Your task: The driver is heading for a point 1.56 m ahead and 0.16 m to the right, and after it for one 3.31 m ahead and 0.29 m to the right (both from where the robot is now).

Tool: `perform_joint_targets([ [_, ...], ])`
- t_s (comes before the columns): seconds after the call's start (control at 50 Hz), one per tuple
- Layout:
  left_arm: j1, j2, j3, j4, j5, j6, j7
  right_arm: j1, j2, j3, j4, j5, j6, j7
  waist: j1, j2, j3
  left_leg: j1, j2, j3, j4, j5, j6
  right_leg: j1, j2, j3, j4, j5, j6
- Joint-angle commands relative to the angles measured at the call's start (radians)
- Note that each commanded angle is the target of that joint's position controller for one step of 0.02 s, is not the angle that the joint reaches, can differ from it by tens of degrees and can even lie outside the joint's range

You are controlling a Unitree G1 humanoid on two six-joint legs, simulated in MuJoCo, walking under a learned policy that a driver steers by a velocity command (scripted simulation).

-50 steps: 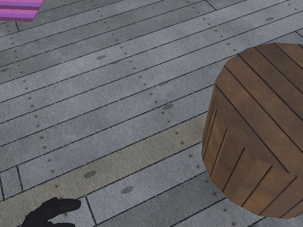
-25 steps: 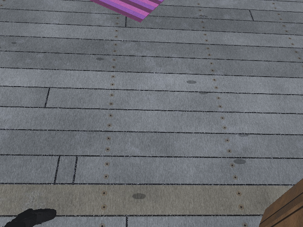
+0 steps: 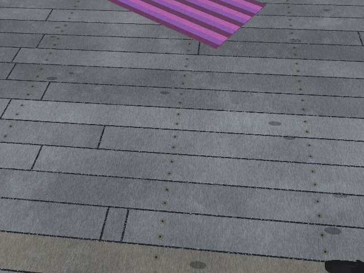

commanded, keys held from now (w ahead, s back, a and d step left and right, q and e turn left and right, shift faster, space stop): e+shift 0.34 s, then q+shift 0.54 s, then w+q+shift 0.12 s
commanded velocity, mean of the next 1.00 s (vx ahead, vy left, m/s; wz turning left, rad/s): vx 0.03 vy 0.00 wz -0.03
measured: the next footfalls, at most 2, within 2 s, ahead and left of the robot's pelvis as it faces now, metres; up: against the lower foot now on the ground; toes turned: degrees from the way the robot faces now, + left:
left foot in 0.18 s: +0.05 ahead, +0.12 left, +0.00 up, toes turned -17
right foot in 0.56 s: +0.01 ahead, -0.14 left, +0.00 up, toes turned -17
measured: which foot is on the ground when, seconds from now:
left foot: up 0.00-0.16, down 0.18-0.58, up 0.60-0.88, down 0.90-1.00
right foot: down 0.00-0.18, up 0.20-0.54, down 0.56-0.90, up 0.92-1.00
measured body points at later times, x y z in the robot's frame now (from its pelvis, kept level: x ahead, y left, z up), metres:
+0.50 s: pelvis +0.01 +0.02 +0.01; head +0.06 +0.02 +0.45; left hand +0.28 +0.21 -0.09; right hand +0.02 -0.27 -0.10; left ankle +0.01 +0.13 -0.74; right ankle -0.03 -0.13 -0.70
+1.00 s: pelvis +0.04 +0.05 -0.01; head +0.07 +0.08 +0.44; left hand +0.22 +0.33 -0.12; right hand +0.14 -0.25 -0.09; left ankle +0.04 +0.13 -0.74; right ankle -0.02 -0.12 -0.67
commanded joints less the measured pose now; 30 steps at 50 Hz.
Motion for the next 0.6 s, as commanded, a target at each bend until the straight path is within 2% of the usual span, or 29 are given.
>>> perform_joint_targets([
  [0.02, -0.042, 0.220, 0.070, -0.085, -0.026, -0.008, 0.026, -0.024, -0.083, -0.044, -0.085, 0.015, -0.022, -0.001, -0.039, -0.134, -0.143, -0.176, 0.040, -0.046, 0.099, -0.050, -0.031, 0.264, -0.243, 0.370, -0.148, 0.461, -0.220],
  [0.04, -0.053, 0.206, 0.073, -0.091, -0.036, 0.010, 0.033, -0.034, -0.067, -0.041, -0.083, 0.020, -0.027, 0.002, -0.037, -0.135, -0.147, -0.159, 0.040, -0.031, -0.001, -0.010, -0.040, 0.269, -0.207, 0.347, -0.143, 0.425, -0.189],
  [0.08, -0.063, 0.194, 0.079, -0.111, -0.037, 0.044, 0.041, -0.032, -0.045, -0.039, -0.076, 0.033, -0.035, 0.012, -0.032, -0.173, -0.169, -0.066, 0.013, 0.002, -0.140, 0.071, -0.055, 0.233, -0.160, 0.342, -0.135, 0.404, -0.168],
  [0.12, -0.081, 0.198, 0.087, -0.137, -0.034, 0.057, 0.037, 0.030, -0.059, -0.049, -0.054, 0.041, -0.040, 0.025, -0.049, -0.207, -0.186, 0.058, 0.002, 0.012, -0.286, 0.131, -0.052, 0.170, -0.141, 0.368, -0.136, 0.374, -0.161],
  [0.14, -0.106, 0.194, 0.086, -0.151, -0.042, 0.057, 0.034, 0.078, -0.073, -0.058, -0.036, 0.041, -0.042, 0.027, -0.077, -0.205, -0.190, 0.139, 0.007, 0.018, -0.402, 0.212, -0.045, 0.128, -0.124, 0.376, -0.126, 0.315, -0.144],
  [0.16, -0.120, 0.175, 0.080, -0.163, -0.051, 0.056, 0.032, 0.123, -0.095, -0.070, -0.017, 0.041, -0.040, 0.025, -0.098, -0.193, -0.191, 0.254, 0.040, 0.024, -0.520, 0.316, -0.028, 0.049, -0.092, 0.360, -0.105, 0.198, -0.110],
  [0.18, -0.069, 0.129, 0.067, -0.158, -0.044, 0.055, 0.031, 0.145, -0.142, -0.084, -0.014, 0.033, -0.034, 0.017, -0.077, -0.106, -0.211, 0.405, 0.189, -0.093, -0.554, 0.343, 0.027, -0.094, -0.025, 0.297, 0.006, -0.078, -0.059],
  [0.2, 0.020, 0.071, 0.055, -0.163, -0.026, 0.047, 0.026, 0.073, -0.227, -0.094, -0.049, -0.008, -0.020, 0.013, -0.006, 0.208, -0.198, 0.422, 0.445, -0.380, -0.557, 0.442, 0.174, -0.294, 0.120, 0.108, 0.237, -0.372, 0.003],
  [0.22, 0.010, 0.163, 0.079, -0.163, -0.011, 0.032, 0.024, 0.043, -0.199, -0.087, -0.063, -0.047, -0.029, 0.016, -0.014, 0.194, -0.141, 0.300, 0.549, -0.439, -0.580, 0.497, 0.253, -0.333, 0.018, 0.084, 0.439, -0.366, 0.043],
  [0.24, 0.004, 0.220, 0.098, -0.147, -0.017, 0.034, 0.024, -0.014, -0.147, -0.071, -0.077, -0.043, -0.037, 0.010, 0.002, 0.109, -0.096, 0.248, 0.494, -0.325, -0.568, 0.497, 0.239, -0.317, -0.019, 0.048, 0.540, -0.296, 0.055],
  [0.26, 0.015, 0.215, 0.101, -0.132, -0.016, 0.044, 0.025, -0.053, -0.119, -0.062, -0.082, -0.024, -0.040, 0.003, 0.013, 0.064, -0.069, 0.225, 0.412, -0.215, -0.554, 0.463, 0.198, -0.319, -0.030, 0.028, 0.587, -0.223, 0.068],
  [0.28, 0.029, 0.197, 0.099, -0.123, -0.018, 0.052, 0.025, -0.066, -0.110, -0.058, -0.082, -0.006, -0.041, -0.009, 0.009, 0.077, -0.059, 0.237, 0.364, -0.136, -0.545, 0.450, 0.173, -0.339, -0.038, 0.017, 0.634, -0.152, 0.080],
  [0.3, 0.025, 0.167, 0.087, -0.134, -0.019, 0.056, 0.020, -0.059, -0.109, -0.055, -0.078, 0.001, -0.038, -0.016, -0.003, 0.104, -0.044, 0.234, 0.344, -0.068, -0.535, 0.534, 0.174, -0.361, -0.055, -0.013, 0.671, -0.112, 0.093],
  [0.32, -0.009, 0.145, 0.077, -0.157, -0.023, 0.052, 0.014, -0.029, -0.109, -0.053, -0.070, -0.001, -0.033, -0.020, -0.028, 0.106, -0.035, 0.244, 0.335, -0.022, -0.538, 0.583, 0.188, -0.381, -0.070, -0.052, 0.665, -0.088, 0.106],
  [0.34, -0.050, 0.128, 0.067, -0.183, -0.027, 0.048, 0.009, 0.009, -0.115, -0.054, -0.061, -0.006, -0.029, -0.023, -0.054, 0.109, -0.032, 0.274, 0.339, 0.001, -0.539, 0.621, 0.206, -0.406, -0.085, -0.079, 0.632, -0.074, 0.118],
  [0.36, -0.095, 0.107, 0.054, -0.205, -0.020, 0.044, 0.006, 0.068, -0.122, -0.056, -0.042, -0.009, -0.024, -0.021, -0.089, 0.097, -0.044, 0.304, 0.348, -0.019, -0.531, 0.686, 0.236, -0.402, -0.084, -0.082, 0.588, -0.093, 0.129],
  [0.38, -0.121, 0.088, 0.044, -0.224, -0.012, 0.041, 0.005, 0.112, -0.139, -0.060, -0.024, -0.008, -0.020, -0.015, -0.103, 0.084, -0.064, 0.341, 0.369, -0.041, -0.519, 0.754, 0.263, -0.389, -0.077, -0.072, 0.548, -0.130, 0.133],
  [0.42, -0.126, 0.057, 0.025, -0.229, 0.002, 0.037, 0.005, 0.118, -0.161, -0.063, -0.007, 0.004, -0.017, 0.004, -0.095, 0.070, -0.101, 0.369, 0.388, -0.053, -0.494, 0.820, 0.287, -0.311, -0.061, -0.055, 0.439, -0.194, 0.122],
  [0.46, -0.100, 0.028, 0.008, -0.205, 0.016, 0.034, 0.009, 0.054, -0.133, -0.047, -0.006, 0.017, -0.025, 0.026, -0.058, 0.086, -0.123, 0.295, 0.350, -0.019, -0.481, 0.825, 0.267, -0.130, -0.068, -0.082, 0.242, -0.184, 0.105],
  [0.48, -0.096, 0.030, 0.008, -0.191, 0.019, 0.033, 0.012, 0.055, -0.126, -0.042, 0.004, 0.024, -0.030, 0.037, -0.059, 0.108, -0.121, 0.269, 0.325, -0.018, -0.477, 0.826, 0.255, -0.053, -0.047, -0.111, 0.147, -0.143, 0.104],
  [0.52, -0.085, 0.073, 0.024, -0.182, 0.012, 0.030, 0.016, 0.076, -0.181, -0.056, 0.026, 0.050, -0.030, 0.046, -0.041, 0.137, -0.092, 0.253, 0.310, -0.052, -0.431, 0.847, 0.230, 0.045, 0.010, -0.152, -0.062, 0.013, 0.081],
  [0.54, -0.072, 0.107, 0.033, -0.183, 0.007, 0.027, 0.019, 0.097, -0.205, -0.064, 0.035, 0.062, -0.032, 0.045, -0.031, 0.133, -0.091, 0.221, 0.306, -0.075, -0.409, 0.817, 0.197, 0.128, 0.002, -0.132, -0.177, 0.134, 0.048],
  [0.56, -0.047, 0.165, 0.047, -0.187, 0.008, 0.025, 0.029, 0.118, -0.194, -0.060, 0.032, 0.054, -0.041, 0.044, -0.034, 0.086, -0.137, 0.154, 0.282, -0.083, -0.377, 0.690, 0.140, 0.263, -0.082, -0.057, -0.172, 0.295, 0.009],
  [0.58, 0.000, 0.236, 0.063, -0.194, 0.029, 0.034, 0.045, 0.135, -0.137, -0.042, 0.011, 0.026, -0.055, 0.050, -0.047, -0.075, -0.232, -0.002, 0.221, -0.033, -0.257, 0.395, 0.081, 0.465, -0.261, 0.053, -0.040, 0.686, -0.079],
  [0.6, -0.008, 0.234, 0.071, -0.169, 0.028, 0.049, 0.045, 0.157, -0.100, -0.031, 0.009, 0.039, -0.059, 0.047, -0.037, -0.247, -0.260, -0.132, 0.132, 0.090, -0.143, 0.065, 0.024, 0.470, -0.376, 0.115, -0.050, 0.715, -0.213],
])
